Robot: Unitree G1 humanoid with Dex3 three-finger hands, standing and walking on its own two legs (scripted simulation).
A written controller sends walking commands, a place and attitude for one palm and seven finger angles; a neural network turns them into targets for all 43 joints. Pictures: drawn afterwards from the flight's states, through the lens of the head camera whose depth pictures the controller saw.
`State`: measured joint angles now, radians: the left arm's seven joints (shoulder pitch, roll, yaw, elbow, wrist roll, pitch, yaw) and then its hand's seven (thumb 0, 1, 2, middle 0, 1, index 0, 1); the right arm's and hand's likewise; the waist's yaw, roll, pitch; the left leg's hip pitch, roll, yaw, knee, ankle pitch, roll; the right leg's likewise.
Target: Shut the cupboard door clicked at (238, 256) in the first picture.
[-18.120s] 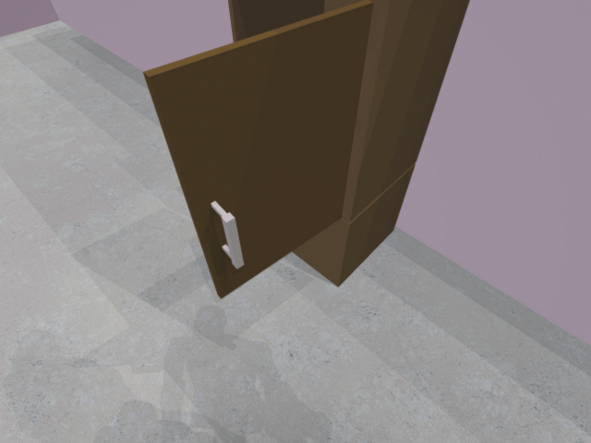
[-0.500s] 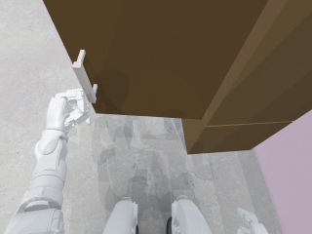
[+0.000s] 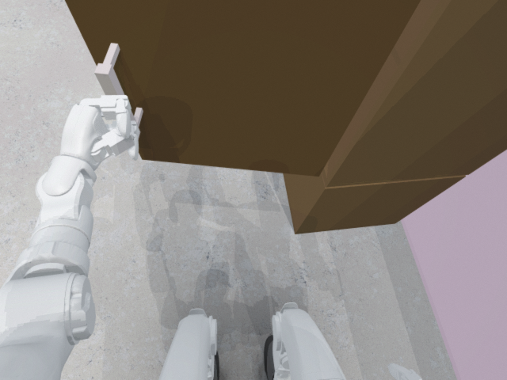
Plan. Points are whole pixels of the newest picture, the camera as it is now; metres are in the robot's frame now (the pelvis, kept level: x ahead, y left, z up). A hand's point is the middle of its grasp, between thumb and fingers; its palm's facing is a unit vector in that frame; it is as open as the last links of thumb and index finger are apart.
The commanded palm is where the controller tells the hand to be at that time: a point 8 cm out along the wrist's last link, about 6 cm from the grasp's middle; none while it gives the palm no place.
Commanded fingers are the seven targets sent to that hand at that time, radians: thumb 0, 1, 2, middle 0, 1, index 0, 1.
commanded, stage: push the door shut along its arc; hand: left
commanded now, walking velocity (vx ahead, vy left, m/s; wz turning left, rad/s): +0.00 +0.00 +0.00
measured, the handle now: (124, 96) +0.55 +0.20 +0.04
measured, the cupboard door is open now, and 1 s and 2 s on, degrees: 79 64 62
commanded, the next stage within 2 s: pull the fist back off the door in 1.16 s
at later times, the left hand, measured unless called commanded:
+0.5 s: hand (146, 109) +0.52 +0.16 +0.05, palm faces -0.29 -0.96 -0.03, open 3.2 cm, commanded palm +0.54 +0.17 +0.05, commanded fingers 0.00 0.90 0.90 -1.30 -1.50 -1.30 -1.50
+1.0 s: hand (181, 83) +0.58 +0.11 +0.05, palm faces -0.41 -0.91 -0.02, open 3.1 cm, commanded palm +0.60 +0.13 +0.05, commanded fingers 0.00 0.90 0.90 -1.30 -1.50 -1.30 -1.50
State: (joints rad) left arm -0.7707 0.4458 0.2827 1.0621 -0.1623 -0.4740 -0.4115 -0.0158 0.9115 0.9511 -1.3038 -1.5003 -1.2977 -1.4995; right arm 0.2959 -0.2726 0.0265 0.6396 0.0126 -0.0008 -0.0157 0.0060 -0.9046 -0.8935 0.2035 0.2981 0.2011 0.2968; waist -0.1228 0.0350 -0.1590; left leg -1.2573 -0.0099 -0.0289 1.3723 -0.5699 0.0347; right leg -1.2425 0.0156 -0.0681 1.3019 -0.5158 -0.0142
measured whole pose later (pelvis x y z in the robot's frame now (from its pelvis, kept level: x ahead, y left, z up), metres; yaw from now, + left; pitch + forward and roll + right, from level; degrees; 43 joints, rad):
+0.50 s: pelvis -0.01 +0.01 -0.01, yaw -1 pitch +29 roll -6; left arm -1.03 0.55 0.25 1.20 -0.11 -0.38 -0.45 0.02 0.90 0.90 -1.30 -1.50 -1.32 -1.50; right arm 0.32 -0.27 0.05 0.66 0.00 -0.02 -0.01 0.00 -0.90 -0.89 0.20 0.30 0.20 0.30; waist -0.20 0.04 -0.15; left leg -1.37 -0.01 -0.05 1.43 -0.57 0.04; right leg -1.33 0.02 -0.09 1.32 -0.51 -0.01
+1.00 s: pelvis +0.00 +0.01 -0.03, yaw -3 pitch +33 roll -6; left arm -1.24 0.64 0.27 1.25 -0.02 -0.25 -0.50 0.02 0.90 0.90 -1.30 -1.50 -1.30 -1.50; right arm 0.35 -0.26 0.08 0.66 -0.02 -0.04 -0.01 0.00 -0.90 -0.89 0.20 0.30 0.20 0.30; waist -0.28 0.06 -0.14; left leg -1.46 0.02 -0.05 1.49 -0.61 0.04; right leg -1.44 0.05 -0.09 1.37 -0.52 -0.01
